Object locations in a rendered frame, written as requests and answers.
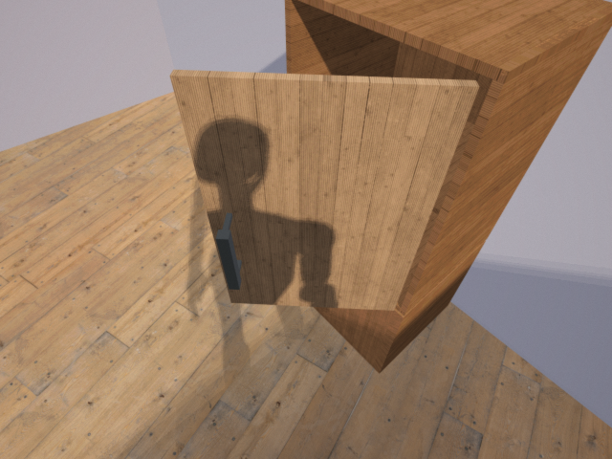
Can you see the handle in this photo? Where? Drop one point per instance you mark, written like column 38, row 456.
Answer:
column 231, row 265

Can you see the cupboard door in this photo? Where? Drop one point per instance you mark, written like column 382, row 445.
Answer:
column 330, row 180

